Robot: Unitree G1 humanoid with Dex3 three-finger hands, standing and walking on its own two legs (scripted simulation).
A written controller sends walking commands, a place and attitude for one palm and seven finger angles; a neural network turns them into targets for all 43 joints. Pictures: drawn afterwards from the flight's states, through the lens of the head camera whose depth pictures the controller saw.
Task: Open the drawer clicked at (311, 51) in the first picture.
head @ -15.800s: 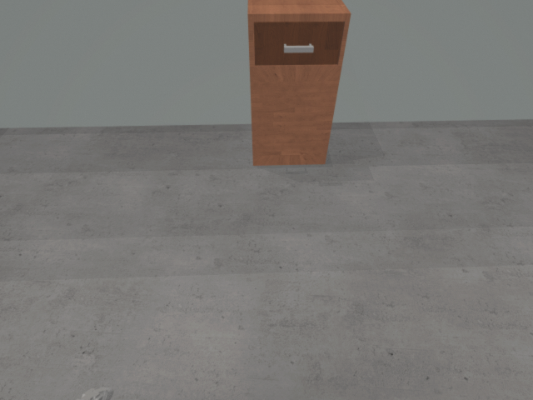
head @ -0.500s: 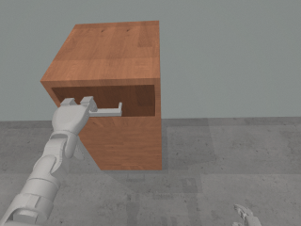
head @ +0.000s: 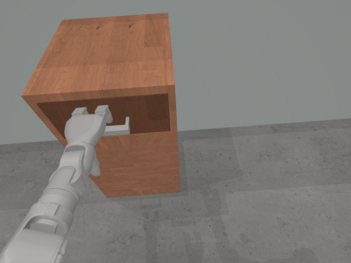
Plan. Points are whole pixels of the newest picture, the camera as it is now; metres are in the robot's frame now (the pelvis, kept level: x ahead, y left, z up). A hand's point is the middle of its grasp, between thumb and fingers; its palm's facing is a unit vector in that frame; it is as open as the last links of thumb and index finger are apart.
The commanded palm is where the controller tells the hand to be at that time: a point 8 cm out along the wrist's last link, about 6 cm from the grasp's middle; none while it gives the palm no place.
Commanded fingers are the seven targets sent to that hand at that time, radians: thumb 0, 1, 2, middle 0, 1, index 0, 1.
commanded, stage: move the hooked fingers above the handle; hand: left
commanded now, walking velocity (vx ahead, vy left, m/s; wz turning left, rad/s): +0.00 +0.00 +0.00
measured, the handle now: (109, 125) +0.52 +0.24 -0.06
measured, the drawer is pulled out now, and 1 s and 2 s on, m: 0.00 0.00 0.00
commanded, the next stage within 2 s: lower the fingers behind the handle in 1.38 s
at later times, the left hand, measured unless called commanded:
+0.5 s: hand (103, 131) +0.45 +0.22 +0.00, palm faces -0.08 -0.01 -1.00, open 13.9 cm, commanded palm +0.45 +0.23 +0.06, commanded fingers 0.00 -0.50 0.30 -0.30 -1.20 -0.30 -1.20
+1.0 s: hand (100, 129) +0.46 +0.24 +0.00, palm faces -0.09 -0.02 -1.00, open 13.8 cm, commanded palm +0.46 +0.23 +0.05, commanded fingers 0.00 -0.50 0.30 -0.30 -1.20 -0.30 -1.20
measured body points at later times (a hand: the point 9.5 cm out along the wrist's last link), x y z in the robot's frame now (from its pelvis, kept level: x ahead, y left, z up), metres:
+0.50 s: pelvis -0.01 -0.01 -0.02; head +0.08 -0.01 +0.43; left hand +0.45 +0.22 +0.06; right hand +0.01 -0.29 -0.14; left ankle -0.01 +0.12 -0.72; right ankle -0.02 -0.13 -0.72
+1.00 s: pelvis -0.01 +0.01 -0.02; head +0.08 +0.01 +0.42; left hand +0.46 +0.24 +0.05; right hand -0.01 -0.26 -0.15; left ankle -0.01 +0.12 -0.72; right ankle -0.02 -0.13 -0.72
